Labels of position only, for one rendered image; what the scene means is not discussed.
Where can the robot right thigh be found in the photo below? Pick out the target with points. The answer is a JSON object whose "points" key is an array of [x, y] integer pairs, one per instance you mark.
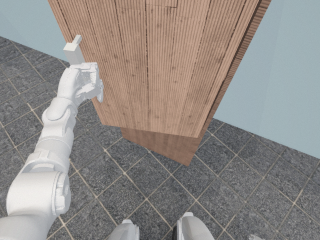
{"points": [[192, 228]]}

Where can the handle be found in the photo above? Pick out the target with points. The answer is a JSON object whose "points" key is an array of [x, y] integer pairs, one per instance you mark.
{"points": [[74, 55]]}

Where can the left robot forearm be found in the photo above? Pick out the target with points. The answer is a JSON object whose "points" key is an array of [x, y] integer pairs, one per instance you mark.
{"points": [[55, 143]]}

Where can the left robot upper arm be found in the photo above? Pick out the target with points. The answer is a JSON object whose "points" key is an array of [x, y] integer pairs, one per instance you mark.
{"points": [[36, 200]]}

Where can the robot left shin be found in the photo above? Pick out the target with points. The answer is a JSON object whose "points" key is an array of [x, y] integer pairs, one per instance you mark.
{"points": [[126, 221]]}

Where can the robot left hand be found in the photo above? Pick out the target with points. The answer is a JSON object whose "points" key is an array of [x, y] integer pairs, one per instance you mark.
{"points": [[73, 87]]}

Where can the cupboard door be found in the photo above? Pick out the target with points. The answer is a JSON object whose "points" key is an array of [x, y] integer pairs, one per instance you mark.
{"points": [[161, 62]]}

